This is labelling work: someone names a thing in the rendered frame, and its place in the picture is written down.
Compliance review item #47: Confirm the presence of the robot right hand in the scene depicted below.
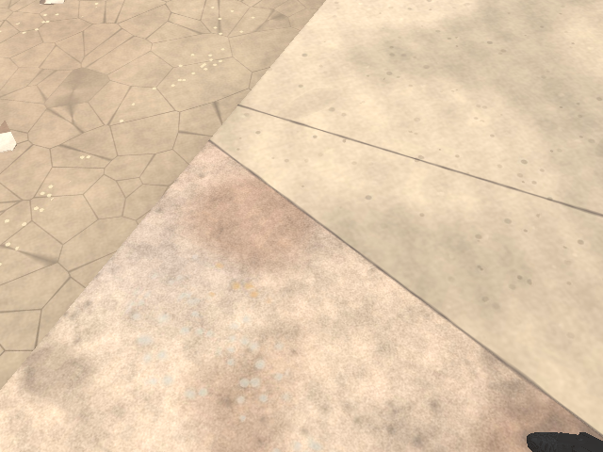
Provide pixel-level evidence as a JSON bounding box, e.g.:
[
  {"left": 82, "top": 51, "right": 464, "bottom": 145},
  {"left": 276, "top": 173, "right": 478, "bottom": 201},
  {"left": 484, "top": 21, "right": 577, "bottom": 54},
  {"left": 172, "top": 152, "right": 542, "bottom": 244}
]
[{"left": 527, "top": 432, "right": 603, "bottom": 452}]

